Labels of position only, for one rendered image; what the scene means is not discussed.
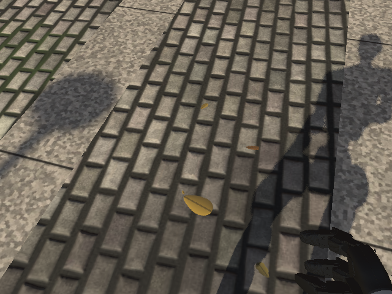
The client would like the right robot hand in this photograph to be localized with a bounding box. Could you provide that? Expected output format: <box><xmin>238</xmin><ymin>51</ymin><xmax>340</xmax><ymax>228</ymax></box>
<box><xmin>295</xmin><ymin>227</ymin><xmax>392</xmax><ymax>294</ymax></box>

